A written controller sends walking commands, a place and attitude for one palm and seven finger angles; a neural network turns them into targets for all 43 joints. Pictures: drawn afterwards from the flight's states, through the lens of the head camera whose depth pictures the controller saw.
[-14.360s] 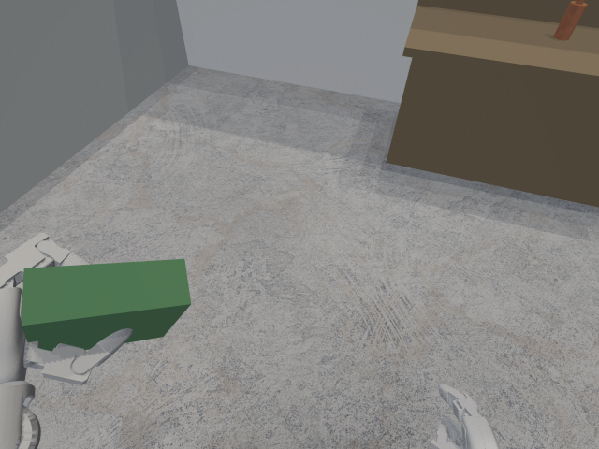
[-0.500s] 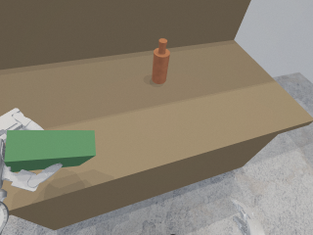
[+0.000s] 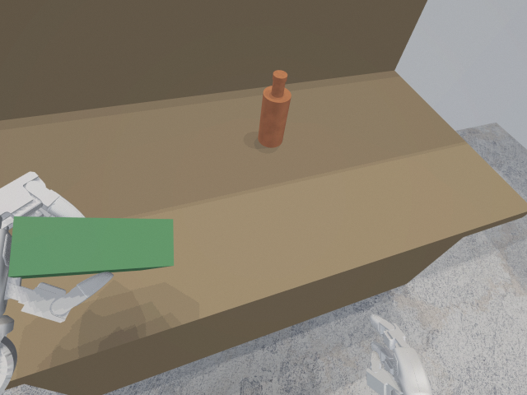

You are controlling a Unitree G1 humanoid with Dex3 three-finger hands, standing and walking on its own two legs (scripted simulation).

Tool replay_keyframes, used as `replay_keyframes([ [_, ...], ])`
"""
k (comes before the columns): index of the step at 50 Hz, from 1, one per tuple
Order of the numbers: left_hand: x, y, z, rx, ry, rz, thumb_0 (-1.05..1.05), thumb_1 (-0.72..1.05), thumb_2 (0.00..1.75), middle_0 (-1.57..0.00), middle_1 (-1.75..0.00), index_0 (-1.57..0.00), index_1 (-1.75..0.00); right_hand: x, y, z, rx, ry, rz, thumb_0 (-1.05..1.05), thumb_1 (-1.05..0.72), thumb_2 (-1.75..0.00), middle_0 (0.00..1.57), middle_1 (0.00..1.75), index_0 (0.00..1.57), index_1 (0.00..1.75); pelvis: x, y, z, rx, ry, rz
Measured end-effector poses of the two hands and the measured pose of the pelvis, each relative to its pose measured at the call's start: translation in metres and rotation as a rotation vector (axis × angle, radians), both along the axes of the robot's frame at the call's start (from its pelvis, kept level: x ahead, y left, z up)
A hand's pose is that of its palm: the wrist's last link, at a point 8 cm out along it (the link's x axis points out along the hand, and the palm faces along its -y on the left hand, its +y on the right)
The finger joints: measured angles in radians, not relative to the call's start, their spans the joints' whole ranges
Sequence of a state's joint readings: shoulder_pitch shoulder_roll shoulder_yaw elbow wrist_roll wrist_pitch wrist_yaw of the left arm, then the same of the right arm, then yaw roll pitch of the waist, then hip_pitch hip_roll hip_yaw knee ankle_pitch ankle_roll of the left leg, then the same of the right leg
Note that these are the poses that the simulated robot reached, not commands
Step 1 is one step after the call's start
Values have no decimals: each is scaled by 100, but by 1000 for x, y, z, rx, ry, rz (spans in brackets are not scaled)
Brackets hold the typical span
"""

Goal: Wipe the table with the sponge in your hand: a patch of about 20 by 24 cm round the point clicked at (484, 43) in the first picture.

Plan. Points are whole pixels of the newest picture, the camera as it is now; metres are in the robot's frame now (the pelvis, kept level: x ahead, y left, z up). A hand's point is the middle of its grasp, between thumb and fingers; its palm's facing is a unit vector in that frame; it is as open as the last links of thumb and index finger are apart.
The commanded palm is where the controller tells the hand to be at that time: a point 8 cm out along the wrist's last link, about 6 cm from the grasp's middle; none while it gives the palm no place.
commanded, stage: come to a stop and stand still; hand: left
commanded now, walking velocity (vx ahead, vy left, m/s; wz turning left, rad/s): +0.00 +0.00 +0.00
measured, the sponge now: (115, 249) +0.24 +0.20 +0.14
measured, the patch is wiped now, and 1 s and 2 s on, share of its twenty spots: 0.00 0.00 0.00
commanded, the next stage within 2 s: look again from close up in 0.24 s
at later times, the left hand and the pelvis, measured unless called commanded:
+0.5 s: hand (59, 252) +0.22 +0.24 +0.17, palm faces +0.36 -0.85 -0.38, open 9.3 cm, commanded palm +0.16 +0.27 +0.18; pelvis +0.00 -0.01 +0.00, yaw +0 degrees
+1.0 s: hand (30, 213) +0.24 +0.26 +0.20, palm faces +0.46 -0.72 -0.52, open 9.3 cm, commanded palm +0.14 +0.26 +0.18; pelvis -0.02 -0.02 +0.00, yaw +1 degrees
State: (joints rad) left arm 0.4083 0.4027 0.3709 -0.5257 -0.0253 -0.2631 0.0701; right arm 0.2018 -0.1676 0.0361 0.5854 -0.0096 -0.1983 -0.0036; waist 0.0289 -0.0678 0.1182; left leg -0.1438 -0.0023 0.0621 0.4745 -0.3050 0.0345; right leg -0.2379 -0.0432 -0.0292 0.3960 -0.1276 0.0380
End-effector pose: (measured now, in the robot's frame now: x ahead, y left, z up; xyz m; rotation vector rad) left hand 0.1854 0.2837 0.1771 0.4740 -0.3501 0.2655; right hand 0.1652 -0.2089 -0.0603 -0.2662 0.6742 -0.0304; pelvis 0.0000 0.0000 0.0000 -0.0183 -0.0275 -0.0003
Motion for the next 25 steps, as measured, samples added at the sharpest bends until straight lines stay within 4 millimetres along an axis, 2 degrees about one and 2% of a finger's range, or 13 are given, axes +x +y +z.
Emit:
replay_keyframes([
  [4, -1, 9, 5, 16, -11, 22, 0, -42, 103, -81, -139, -81, -139, 5, 0, 0, 0, -1, -11, 1, -90, -90, 20, 30, 20, 30, 3, 3, 0, 0, 1, -4],
  [8, 0, 16, -6, -19, 28, 59, 0, -42, 103, -81, -139, -81, -139, 7, 0, 0, -1, -3, -16, 1, -90, -90, 20, 30, 20, 30, 3, 4, 0, 3, 0, -7],
  [14, -1, 7, -18, -71, 63, 60, 0, -42, 103, -81, -139, -81, -139, 6, -3, 1, -10, -2, -12, 1, -90, -90, 20, 30, 20, 30, 1, 2, 0, 5, -5, -7],
  [19, -3, -3, -8, -48, 29, 32, 0, -42, 103, -81, -139, -81, -139, 4, -7, 3, -10, -10, -13, 1, -90, -90, 20, 30, 20, 30, -1, -3, 0, 5, -9, -4],
  [25, -8, -4, 2, -16, 3, 44, 0, -42, 103, -81, -139, -81, -139, 1, -15, 2, -1, -15, -28, 1, -90, -90, 20, 30, 20, 30, -2, -7, 1, 5, -7, -6],
])
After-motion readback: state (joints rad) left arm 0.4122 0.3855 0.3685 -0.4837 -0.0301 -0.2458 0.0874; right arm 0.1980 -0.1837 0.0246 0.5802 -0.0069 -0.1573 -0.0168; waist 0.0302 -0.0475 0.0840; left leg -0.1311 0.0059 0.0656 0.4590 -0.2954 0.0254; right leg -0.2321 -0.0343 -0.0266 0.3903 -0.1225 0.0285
